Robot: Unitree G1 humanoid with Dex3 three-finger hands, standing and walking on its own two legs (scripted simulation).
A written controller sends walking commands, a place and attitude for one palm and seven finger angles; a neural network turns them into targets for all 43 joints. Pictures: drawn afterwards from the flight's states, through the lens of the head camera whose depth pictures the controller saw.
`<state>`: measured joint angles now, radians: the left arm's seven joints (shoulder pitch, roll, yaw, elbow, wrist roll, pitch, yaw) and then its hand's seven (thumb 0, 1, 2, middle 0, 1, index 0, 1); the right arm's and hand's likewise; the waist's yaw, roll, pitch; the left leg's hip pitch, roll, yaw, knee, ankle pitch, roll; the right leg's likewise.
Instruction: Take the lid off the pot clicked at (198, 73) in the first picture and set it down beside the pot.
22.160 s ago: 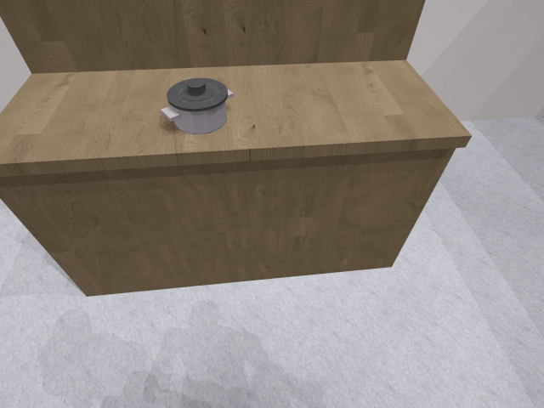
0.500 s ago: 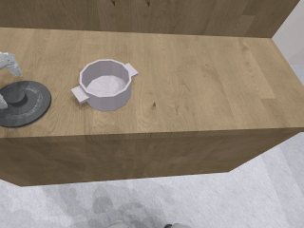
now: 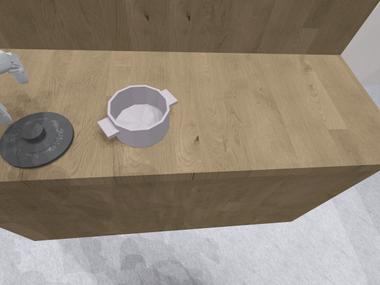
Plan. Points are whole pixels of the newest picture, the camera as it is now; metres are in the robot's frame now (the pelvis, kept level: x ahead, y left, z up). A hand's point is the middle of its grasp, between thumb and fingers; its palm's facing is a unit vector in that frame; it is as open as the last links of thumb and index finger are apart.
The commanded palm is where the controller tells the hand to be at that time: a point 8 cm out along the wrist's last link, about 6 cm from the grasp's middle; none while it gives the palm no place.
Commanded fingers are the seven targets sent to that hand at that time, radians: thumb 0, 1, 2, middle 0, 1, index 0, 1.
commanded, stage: raise the empty hand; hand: left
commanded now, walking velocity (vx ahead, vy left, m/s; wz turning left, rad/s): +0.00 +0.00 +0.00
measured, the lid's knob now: (33, 132) +0.46 +0.34 +0.01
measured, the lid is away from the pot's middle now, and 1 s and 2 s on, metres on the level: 0.24 0.24 0.24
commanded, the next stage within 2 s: draw the hand back to the body in 0.48 s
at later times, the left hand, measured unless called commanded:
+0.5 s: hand out of the picture +0.44 +0.34 +0.18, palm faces -0.37 -0.10 -0.92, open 10.9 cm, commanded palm +0.47 +0.33 +0.23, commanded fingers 0.00 0.07 0.48 -0.30 -0.96 -0.30 -0.96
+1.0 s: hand out of the picture +0.41 +0.33 +0.17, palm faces -0.35 -0.07 -0.93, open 10.9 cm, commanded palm +0.39 +0.32 +0.22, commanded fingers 0.00 0.07 0.48 -0.30 -0.96 -0.30 -0.96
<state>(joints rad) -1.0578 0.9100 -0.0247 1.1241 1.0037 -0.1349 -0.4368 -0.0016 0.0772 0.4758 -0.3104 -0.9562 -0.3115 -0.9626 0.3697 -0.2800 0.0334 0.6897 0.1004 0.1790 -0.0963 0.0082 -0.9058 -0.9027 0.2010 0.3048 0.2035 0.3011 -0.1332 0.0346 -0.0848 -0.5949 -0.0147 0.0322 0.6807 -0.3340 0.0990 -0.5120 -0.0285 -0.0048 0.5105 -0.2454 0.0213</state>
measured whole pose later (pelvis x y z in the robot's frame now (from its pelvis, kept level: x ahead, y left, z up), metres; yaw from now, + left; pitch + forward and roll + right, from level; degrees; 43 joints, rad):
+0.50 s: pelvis -0.01 -0.01 +0.01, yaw +2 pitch +11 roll -3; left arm -1.14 0.89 -0.09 1.11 0.99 -0.10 -0.49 0.00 0.08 0.48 -0.31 -0.96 -0.31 -0.96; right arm 0.33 -0.28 0.03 0.68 0.10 0.17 -0.08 0.01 -0.91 -0.90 0.20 0.30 0.20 0.30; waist -0.11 0.03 -0.08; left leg -0.51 -0.03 0.02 0.60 -0.28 0.09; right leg -0.43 -0.04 -0.02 0.44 -0.22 0.02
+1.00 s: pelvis -0.01 -0.02 +0.01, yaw +2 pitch +9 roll -2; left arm -0.85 0.87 0.03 0.85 0.93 -0.12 -0.48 0.00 0.08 0.48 -0.31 -0.96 -0.31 -0.96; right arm 0.29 -0.28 0.02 0.64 0.09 0.22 -0.05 0.01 -0.91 -0.90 0.20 0.30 0.20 0.30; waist -0.08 0.05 -0.06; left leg -0.45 -0.03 0.00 0.55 -0.26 0.07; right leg -0.38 -0.04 -0.03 0.43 -0.21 0.04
